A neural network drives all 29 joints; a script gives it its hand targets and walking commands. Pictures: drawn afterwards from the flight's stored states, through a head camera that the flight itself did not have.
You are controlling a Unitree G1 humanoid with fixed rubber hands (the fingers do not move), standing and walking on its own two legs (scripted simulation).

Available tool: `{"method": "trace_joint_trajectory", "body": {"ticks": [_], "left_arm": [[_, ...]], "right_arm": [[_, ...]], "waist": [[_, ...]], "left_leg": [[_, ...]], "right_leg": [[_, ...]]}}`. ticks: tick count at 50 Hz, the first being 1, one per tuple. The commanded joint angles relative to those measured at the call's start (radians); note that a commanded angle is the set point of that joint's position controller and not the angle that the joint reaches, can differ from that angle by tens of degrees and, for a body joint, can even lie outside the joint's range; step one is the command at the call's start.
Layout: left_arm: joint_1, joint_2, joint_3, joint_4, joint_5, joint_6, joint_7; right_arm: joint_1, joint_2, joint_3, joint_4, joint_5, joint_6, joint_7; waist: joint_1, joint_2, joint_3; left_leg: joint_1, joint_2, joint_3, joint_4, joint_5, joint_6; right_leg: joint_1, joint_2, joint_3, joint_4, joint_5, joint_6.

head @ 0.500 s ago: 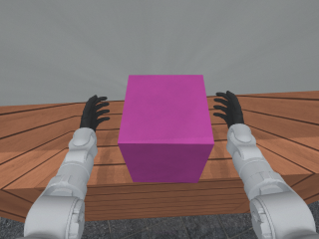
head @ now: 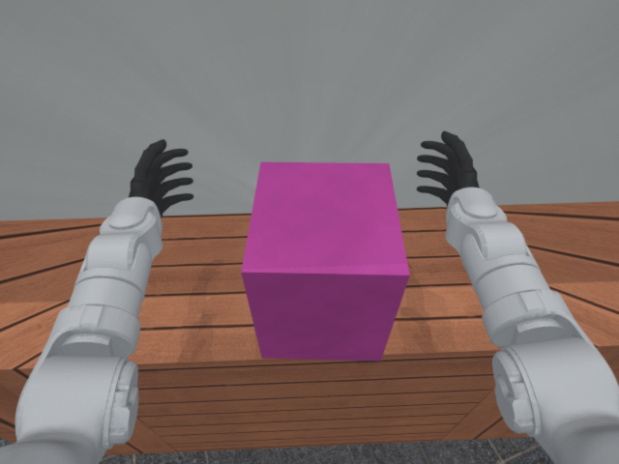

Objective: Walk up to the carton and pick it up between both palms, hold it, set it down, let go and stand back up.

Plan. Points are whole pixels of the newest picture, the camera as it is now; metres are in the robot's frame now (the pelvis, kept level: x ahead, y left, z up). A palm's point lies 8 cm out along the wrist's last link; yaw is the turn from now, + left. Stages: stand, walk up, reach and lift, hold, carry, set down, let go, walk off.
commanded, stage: set down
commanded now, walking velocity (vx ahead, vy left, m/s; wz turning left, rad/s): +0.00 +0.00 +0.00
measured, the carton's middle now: (322, 264) +0.42 +0.00 -0.02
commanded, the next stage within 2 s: let go in 1.92 s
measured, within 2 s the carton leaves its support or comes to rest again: neither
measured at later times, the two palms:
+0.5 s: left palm (146, 228) +0.37 +0.22 +0.13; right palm (473, 224) +0.38 -0.19 +0.13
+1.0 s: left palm (151, 297) +0.31 +0.22 +0.06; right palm (477, 289) +0.32 -0.19 +0.07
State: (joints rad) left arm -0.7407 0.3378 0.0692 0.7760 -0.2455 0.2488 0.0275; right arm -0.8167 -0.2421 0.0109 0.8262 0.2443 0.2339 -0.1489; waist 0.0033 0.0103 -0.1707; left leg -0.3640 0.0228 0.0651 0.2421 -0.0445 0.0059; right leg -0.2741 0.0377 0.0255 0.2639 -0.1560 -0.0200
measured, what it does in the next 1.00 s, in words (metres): stands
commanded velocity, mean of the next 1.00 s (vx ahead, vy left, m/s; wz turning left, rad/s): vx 0.00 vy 0.00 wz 0.00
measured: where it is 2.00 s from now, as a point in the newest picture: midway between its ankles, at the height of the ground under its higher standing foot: outside the picture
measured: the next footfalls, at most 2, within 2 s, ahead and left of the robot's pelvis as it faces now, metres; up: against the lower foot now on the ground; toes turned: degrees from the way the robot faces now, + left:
none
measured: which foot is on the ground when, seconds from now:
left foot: down 0.00-1.00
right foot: down 0.00-1.00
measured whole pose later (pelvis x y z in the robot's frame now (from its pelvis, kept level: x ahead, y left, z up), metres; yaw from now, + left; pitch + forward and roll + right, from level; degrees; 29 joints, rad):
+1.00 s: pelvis +0.00 +0.00 +0.00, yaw -1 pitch +2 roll +0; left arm -0.23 0.21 0.07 0.44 -0.16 0.12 0.00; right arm -0.25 -0.24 0.03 0.44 0.26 0.11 -0.10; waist 0.02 -0.01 -0.09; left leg -0.20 0.01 0.08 0.22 -0.06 0.02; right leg -0.11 0.03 0.04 0.24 -0.16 -0.02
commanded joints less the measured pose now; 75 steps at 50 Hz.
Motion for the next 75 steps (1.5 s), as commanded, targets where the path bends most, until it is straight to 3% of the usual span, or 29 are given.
{"method": "trace_joint_trajectory", "body": {"ticks": [1, 3, 4, 6, 7, 8, 9, 15, 17, 19, 21, 25, 29, 32, 33, 34, 35, 36, 39, 43, 48, 50, 54, 56, 61, 62, 65, 68, 75], "left_arm": [[-0.430, 0.141, 0.031, -0.202, 0.002, 0.047, 0.007], [-0.419, 0.131, 0.030, -0.112, 0.018, 0.071, 0.000], [-0.452, 0.132, 0.010, -0.159, 0.011, 0.079, 0.001], [-0.522, 0.142, 0.002, -0.263, -0.007, 0.081, 0.018], [-0.542, 0.160, 0.012, -0.266, -0.011, 0.084, 0.027], [-0.506, 0.162, 0.028, -0.180, -0.009, 0.091, 0.026], [-0.467, 0.160, 0.024, -0.200, 0.001, 0.093, 0.029], [-0.352, 0.138, 0.090, -0.173, 0.049, 0.099, -0.019], [-0.337, 0.135, 0.089, -0.209, 0.055, 0.076, -0.030], [-0.377, 0.127, 0.068, -0.272, 0.036, 0.050, -0.018], [-0.338, 0.128, 0.058, -0.258, 0.041, 0.021, -0.017], [-0.272, 0.119, 0.085, -0.275, 0.037, 0.017, -0.033], [-0.218, 0.088, 0.060, -0.360, 0.027, -0.009, -0.012], [-0.241, 0.083, 0.016, -0.324, 0.021, -0.015, -0.009], [-0.091, 0.046, 0.032, -0.247, 0.045, -0.021, -0.017], [-0.161, 0.067, 0.026, -0.392, 0.026, -0.045, -0.005], [-0.133, 0.061, 0.025, -0.339, 0.035, -0.054, -0.002], [-0.113, 0.028, 0.017, -0.365, 0.034, -0.069, 0.002], [0.015, 0.043, 0.047, -0.384, 0.077, -0.092, -0.014], [0.100, 0.007, 0.055, -0.492, 0.082, -0.114, -0.038], [0.207, -0.019, 0.025, -0.497, 0.092, -0.166, -0.028], [0.227, -0.052, 0.015, -0.508, 0.079, -0.187, -0.020], [0.313, -0.070, -0.016, -0.561, 0.085, -0.221, -0.006], [0.360, -0.065, -0.006, -0.595, 0.114, -0.237, -0.003], [0.557, -0.117, -0.001, -0.521, 0.129, -0.299, -0.021], [0.546, -0.132, -0.036, -0.546, 0.099, -0.322, -0.022], [0.610, -0.127, -0.014, -0.536, 0.134, -0.386, -0.020], [0.642, -0.136, -0.036, -0.559, 0.113, -0.461, 0.000], [0.672, -0.101, -0.066, -0.455, 0.134, -0.539, -0.005]], "right_arm": [[-0.415, -0.164, -0.053, -0.152, -0.014, 0.040, 0.008], [-0.387, -0.152, -0.067, -0.061, -0.013, 0.070, 0.017], [-0.390, -0.150, -0.080, -0.057, -0.004, 0.078, 0.020], [-0.473, -0.173, -0.107, -0.173, 0.001, 0.070, 0.035], [-0.517, -0.191, -0.084, -0.229, -0.002, 0.070, 0.043], [-0.505, -0.169, -0.058, -0.181, 0.000, 0.077, 0.046], [-0.443, -0.191, -0.087, -0.160, -0.017, 0.076, 0.044], [-0.318, -0.151, -0.016, -0.137, 0.031, 0.075, 0.033], [-0.302, -0.125, -0.002, -0.205, 0.037, 0.061, 0.025], [-0.320, -0.154, -0.053, -0.268, 0.026, 0.041, 0.024], [-0.276, -0.137, -0.034, -0.278, 0.032, 0.028, 0.025], [-0.208, -0.132, -0.031, -0.363, 0.010, 0.030, 0.008], [-0.162, -0.131, -0.052, -0.456, -0.002, 0.004, 0.013], [-0.136, -0.136, -0.078, -0.358, -0.012, 0.004, 0.023], [0.002, -0.070, -0.040, -0.320, -0.012, -0.002, 0.025], [-0.064, -0.130, -0.088, -0.436, -0.032, -0.022, 0.026], [-0.072, -0.117, -0.059, -0.443, -0.013, -0.036, 0.030], [-0.011, -0.108, -0.070, -0.409, -0.012, -0.049, 0.035], [0.124, -0.106, -0.060, -0.363, -0.014, -0.073, 0.040], [0.153, -0.126, -0.028, -0.538, -0.001, -0.132, 0.036], [0.301, -0.077, 0.007, -0.517, 0.024, -0.168, 0.049], [0.345, -0.100, -0.019, -0.529, 0.013, -0.184, 0.051], [0.453, -0.110, -0.032, -0.555, 0.011, -0.217, 0.063], [0.497, -0.146, -0.052, -0.561, 0.004, -0.242, 0.071], [0.641, -0.088, 0.004, -0.604, -0.010, -0.318, 0.086], [0.637, -0.105, -0.014, -0.618, -0.012, -0.336, 0.085], [0.719, -0.084, 0.009, -0.604, -0.005, -0.392, 0.088], [0.750, -0.077, 0.013, -0.631, -0.006, -0.449, 0.094], [0.817, -0.025, 0.026, -0.529, -0.026, -0.509, 0.077]], "waist": [[-0.008, 0.031, -0.416], [-0.016, 0.066, -0.288], [-0.025, 0.099, -0.300], [-0.030, 0.096, -0.410], [-0.007, 0.065, -0.445], [0.010, 0.025, -0.428], [-0.023, 0.041, -0.437], [-0.004, 0.012, -0.308], [0.009, -0.005, -0.298], [-0.012, 0.040, -0.334], [0.012, 0.037, -0.320], [0.003, -0.029, -0.273], [0.004, -0.007, -0.345], [-0.011, 0.044, -0.262], [0.017, -0.007, -0.191], [-0.014, 0.000, -0.273], [0.025, -0.012, -0.248], [-0.007, -0.002, -0.249], [0.012, 0.027, -0.261], [0.011, -0.015, -0.298], [0.038, -0.016, -0.154], [0.022, 0.003, -0.142], [0.006, 0.021, -0.107], [0.025, 0.052, -0.138], [0.054, -0.044, -0.069], [0.022, -0.030, -0.064], [0.045, -0.059, -0.045], [0.032, -0.079, -0.054], [0.021, 0.008, 0.027]], "left_leg": [[0.681, -0.006, -0.075, 0.107, 0.337, -0.018], [0.583, 0.001, -0.090, 0.091, 0.234, -0.015], [0.579, 0.000, -0.091, 0.078, 0.193, -0.012], [0.622, 0.000, -0.090, 0.104, 0.277, -0.023], [0.646, 0.001, -0.088, 0.098, 0.287, -0.016], [0.614, -0.005, -0.085, 0.102, 0.274, -0.006], [0.628, -0.005, -0.088, 0.096, 0.292, -0.006], [0.605, -0.019, -0.076, 0.045, 0.313, 0.015], [0.555, -0.009, -0.080, 0.022, 0.278, 0.020], [0.580, -0.011, -0.069, 0.016, 0.227, 0.017], [0.567, -0.004, -0.068, 0.026, 0.243, 0.025], [0.525, -0.009, -0.061, 0.011, 0.179, 0.038], [0.559, -0.002, -0.060, 0.040, 0.178, 0.036], [0.529, -0.006, -0.060, 0.034, 0.049, 0.029], [0.506, -0.003, -0.049, 0.042, 0.038, 0.041], [0.513, 0.003, -0.064, 0.041, 0.056, 0.040], [0.495, 0.002, -0.061, 0.035, 0.079, 0.048], [0.521, 0.004, -0.069, 0.041, 0.102, 0.041], [0.550, -0.010, -0.051, 0.044, 0.171, 0.037], [0.610, -0.015, -0.059, 0.051, 0.345, 0.023], [0.542, -0.009, -0.047, 0.033, 0.211, 0.042], [0.521, -0.007, -0.051, 0.037, 0.142, 0.033], [0.559, 0.005, -0.052, 0.039, 0.173, 0.032], [0.586, 0.005, -0.057, 0.052, 0.274, 0.017], [0.562, -0.004, -0.059, 0.035, 0.240, 0.032], [0.558, 0.001, -0.068, 0.036, 0.231, 0.027], [0.553, -0.009, -0.061, 0.047, 0.286, 0.036], [0.523, -0.005, -0.064, 0.046, 0.236, 0.047], [0.397, -0.020, -0.061, 0.072, 0.089, 0.068]], "right_leg": [[-0.192, 0.009, -0.001, -0.086, 0.164, 0.027], [-0.198, 0.014, -0.007, -0.086, 0.109, 0.030], [-0.185, 0.017, -0.009, -0.080, 0.098, 0.025], [-0.196, 0.017, -0.018, -0.069, 0.147, 0.023], [-0.188, 0.016, -0.020, -0.075, 0.142, 0.021], [-0.166, 0.008, -0.006, -0.067, 0.144, 0.025], [-0.153, 0.013, -0.011, -0.070, 0.179, 0.028], [-0.012, -0.002, 0.021, -0.092, 0.286, 0.043], [0.025, -0.004, 0.022, -0.085, 0.263, 0.047], [-0.015, -0.011, 0.020, -0.090, 0.190, 0.031], [-0.016, -0.014, 0.031, -0.089, 0.193, 0.026], [-0.014, -0.016, 0.023, -0.093, 0.141, 0.033], [-0.049, -0.019, 0.021, -0.081, 0.093, 0.009], [-0.108, -0.019, 0.014, -0.084, -0.034, 0.004], [-0.086, -0.022, 0.028, -0.083, -0.035, 0.010], [-0.104, -0.017, 0.015, -0.067, -0.027, 0.013], [-0.081, -0.021, 0.021, -0.064, -0.012, 0.011], [-0.104, -0.019, 0.025, -0.064, 0.009, 0.001], [-0.027, -0.018, 0.034, -0.075, 0.060, 0.007], [0.030, -0.006, 0.031, -0.074, 0.220, 0.012], [-0.007, -0.022, 0.047, -0.088, 0.100, 0.004], [-0.035, -0.020, 0.040, -0.083, 0.038, -0.003], [-0.065, -0.018, 0.035, -0.085, 0.037, -0.012], [-0.024, -0.014, 0.037, -0.093, 0.082, -0.024], [0.006, -0.011, 0.030, -0.096, 0.102, 0.002], [-0.013, -0.012, 0.029, -0.092, 0.103, -0.002], [-0.007, -0.022, 0.043, -0.089, 0.183, 0.000], [0.008, -0.034, 0.042, -0.061, 0.168, 0.000], [-0.022, -0.068, 0.068, -0.040, 0.072, -0.014]]}}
